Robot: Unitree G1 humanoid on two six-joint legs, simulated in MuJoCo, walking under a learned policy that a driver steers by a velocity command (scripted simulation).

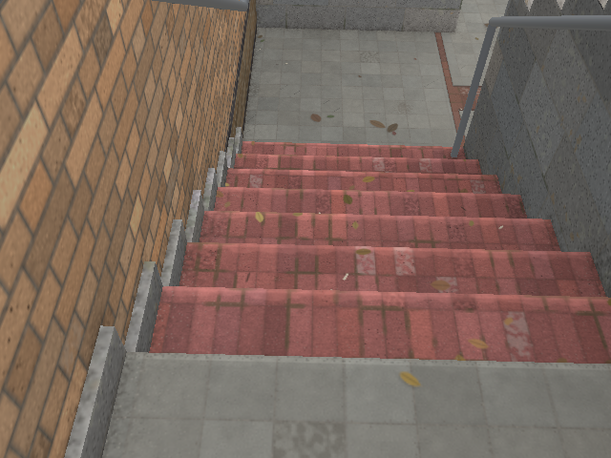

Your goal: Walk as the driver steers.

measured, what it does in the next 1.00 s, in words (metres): walks ahead, turning right: left foot, then right foot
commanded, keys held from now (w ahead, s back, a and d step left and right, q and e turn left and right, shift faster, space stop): w+e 0.64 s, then w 0.36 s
